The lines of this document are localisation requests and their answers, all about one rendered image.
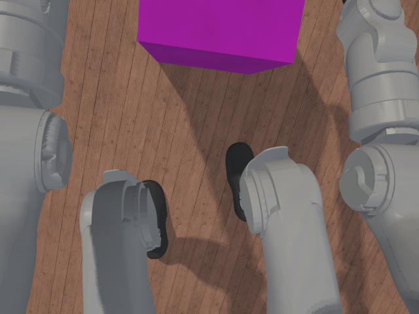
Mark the robot right shin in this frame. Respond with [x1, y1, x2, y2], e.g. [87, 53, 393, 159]
[239, 146, 323, 214]

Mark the left robot upper arm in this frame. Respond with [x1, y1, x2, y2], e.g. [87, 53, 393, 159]
[0, 105, 73, 314]

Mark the right robot forearm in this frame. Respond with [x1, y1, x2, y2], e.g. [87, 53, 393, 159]
[336, 0, 419, 146]

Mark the left robot forearm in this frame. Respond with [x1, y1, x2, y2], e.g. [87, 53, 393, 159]
[0, 0, 70, 109]

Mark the carton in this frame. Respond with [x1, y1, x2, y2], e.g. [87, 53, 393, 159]
[137, 0, 305, 75]

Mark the left robot foot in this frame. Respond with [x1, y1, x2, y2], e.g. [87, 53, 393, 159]
[142, 180, 168, 259]

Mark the right robot upper arm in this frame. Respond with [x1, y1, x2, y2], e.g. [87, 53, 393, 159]
[338, 143, 419, 314]

